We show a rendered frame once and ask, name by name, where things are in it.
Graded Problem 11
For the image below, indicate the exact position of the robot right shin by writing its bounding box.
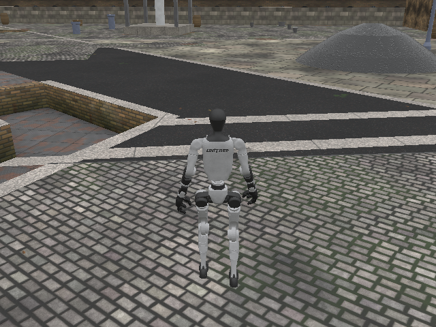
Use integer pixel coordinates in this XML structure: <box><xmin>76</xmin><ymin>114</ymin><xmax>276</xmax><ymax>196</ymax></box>
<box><xmin>229</xmin><ymin>230</ymin><xmax>239</xmax><ymax>278</ymax></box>

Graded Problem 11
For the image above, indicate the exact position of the left robot hand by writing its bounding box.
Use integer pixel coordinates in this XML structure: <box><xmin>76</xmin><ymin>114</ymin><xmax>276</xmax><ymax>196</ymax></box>
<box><xmin>176</xmin><ymin>196</ymin><xmax>191</xmax><ymax>214</ymax></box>

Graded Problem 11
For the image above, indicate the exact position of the left robot upper arm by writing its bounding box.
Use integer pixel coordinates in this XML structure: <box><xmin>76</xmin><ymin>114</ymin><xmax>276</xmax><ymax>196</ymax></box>
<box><xmin>185</xmin><ymin>138</ymin><xmax>204</xmax><ymax>176</ymax></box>

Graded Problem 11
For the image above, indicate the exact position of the left robot foot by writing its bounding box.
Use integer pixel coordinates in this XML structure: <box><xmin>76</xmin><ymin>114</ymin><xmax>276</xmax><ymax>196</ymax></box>
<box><xmin>199</xmin><ymin>261</ymin><xmax>208</xmax><ymax>279</ymax></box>

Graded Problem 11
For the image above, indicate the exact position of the right robot upper arm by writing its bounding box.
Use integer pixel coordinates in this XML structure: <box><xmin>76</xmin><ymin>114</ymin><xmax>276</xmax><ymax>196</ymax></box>
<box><xmin>232</xmin><ymin>138</ymin><xmax>250</xmax><ymax>175</ymax></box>

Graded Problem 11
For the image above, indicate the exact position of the right robot hand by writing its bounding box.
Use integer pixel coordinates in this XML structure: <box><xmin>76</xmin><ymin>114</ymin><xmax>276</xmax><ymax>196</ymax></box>
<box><xmin>242</xmin><ymin>189</ymin><xmax>258</xmax><ymax>205</ymax></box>

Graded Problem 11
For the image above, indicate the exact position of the left robot forearm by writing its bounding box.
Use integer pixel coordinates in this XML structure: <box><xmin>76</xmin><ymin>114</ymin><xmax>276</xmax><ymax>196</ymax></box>
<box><xmin>178</xmin><ymin>166</ymin><xmax>192</xmax><ymax>198</ymax></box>

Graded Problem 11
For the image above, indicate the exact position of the right robot forearm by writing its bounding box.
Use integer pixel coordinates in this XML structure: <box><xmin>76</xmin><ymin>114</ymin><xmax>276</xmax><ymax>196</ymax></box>
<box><xmin>243</xmin><ymin>165</ymin><xmax>256</xmax><ymax>192</ymax></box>

